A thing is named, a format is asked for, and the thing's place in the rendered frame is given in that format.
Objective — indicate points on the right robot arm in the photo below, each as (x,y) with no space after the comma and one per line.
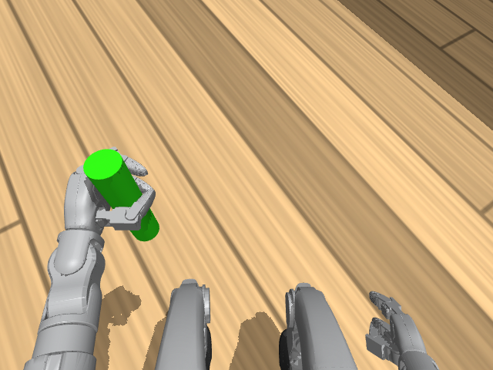
(416,360)

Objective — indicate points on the left robot arm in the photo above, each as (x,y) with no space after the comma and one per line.
(70,320)

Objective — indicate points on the right robot hand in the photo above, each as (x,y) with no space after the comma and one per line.
(389,341)

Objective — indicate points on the left robot hand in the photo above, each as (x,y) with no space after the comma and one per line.
(85,207)

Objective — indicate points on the can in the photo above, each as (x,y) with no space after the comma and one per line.
(109,174)

